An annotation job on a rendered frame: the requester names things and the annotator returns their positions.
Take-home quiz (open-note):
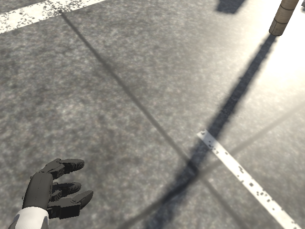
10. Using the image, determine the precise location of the left robot forearm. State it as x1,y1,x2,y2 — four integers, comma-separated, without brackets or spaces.
8,206,49,229

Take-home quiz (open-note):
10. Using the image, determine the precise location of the left robot hand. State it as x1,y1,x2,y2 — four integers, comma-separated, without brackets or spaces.
22,158,93,219

